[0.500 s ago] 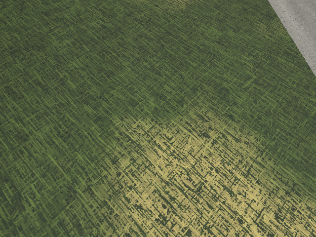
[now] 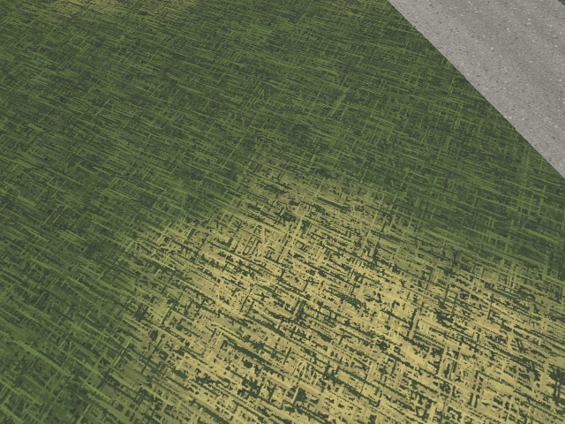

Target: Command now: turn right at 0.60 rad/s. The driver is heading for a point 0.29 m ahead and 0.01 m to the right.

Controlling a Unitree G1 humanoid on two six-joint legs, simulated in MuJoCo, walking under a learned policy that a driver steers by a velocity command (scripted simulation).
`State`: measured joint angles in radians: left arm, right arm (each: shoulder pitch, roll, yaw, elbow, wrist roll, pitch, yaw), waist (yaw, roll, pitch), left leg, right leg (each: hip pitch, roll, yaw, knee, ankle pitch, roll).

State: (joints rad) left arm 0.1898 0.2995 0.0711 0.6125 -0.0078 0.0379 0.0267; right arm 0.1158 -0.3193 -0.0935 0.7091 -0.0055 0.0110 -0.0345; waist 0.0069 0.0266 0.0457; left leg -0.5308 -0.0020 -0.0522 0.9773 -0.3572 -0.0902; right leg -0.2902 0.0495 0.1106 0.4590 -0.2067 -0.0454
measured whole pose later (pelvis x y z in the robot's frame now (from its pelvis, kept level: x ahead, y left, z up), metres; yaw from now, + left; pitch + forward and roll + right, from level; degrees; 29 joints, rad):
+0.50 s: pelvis +0.00 +0.02 +0.00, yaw -14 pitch +1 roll -1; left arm 0.18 0.30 0.07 0.66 -0.01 0.06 0.02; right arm 0.17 -0.26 -0.05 0.71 0.00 0.01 -0.02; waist -0.02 -0.01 0.06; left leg -0.24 0.03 0.02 0.47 -0.24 0.00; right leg -0.34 0.00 0.06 0.74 -0.42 0.09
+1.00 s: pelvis +0.00 -0.02 -0.01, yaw -15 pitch -1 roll +0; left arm 0.19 0.23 0.03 0.76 0.01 0.01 0.01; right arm 0.21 -0.28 -0.04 0.87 -0.01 0.00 -0.03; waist -0.02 0.00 0.03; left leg -0.18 0.07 0.01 0.45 -0.25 -0.07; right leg -0.17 0.04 0.04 0.49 -0.29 -0.03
